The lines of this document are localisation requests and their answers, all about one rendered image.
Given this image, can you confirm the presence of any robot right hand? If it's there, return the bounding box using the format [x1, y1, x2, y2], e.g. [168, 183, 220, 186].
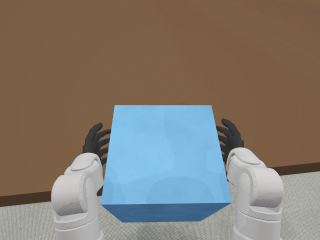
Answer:
[216, 118, 244, 165]

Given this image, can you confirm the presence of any right robot forearm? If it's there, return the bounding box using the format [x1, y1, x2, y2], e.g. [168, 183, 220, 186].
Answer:
[226, 147, 284, 240]

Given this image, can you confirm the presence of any carton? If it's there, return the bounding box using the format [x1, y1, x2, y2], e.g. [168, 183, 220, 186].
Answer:
[101, 105, 232, 223]

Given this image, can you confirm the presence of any left robot forearm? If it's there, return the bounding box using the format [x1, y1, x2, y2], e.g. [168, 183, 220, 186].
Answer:
[51, 153, 105, 240]

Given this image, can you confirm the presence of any robot left hand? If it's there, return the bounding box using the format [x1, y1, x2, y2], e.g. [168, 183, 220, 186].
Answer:
[82, 122, 111, 166]

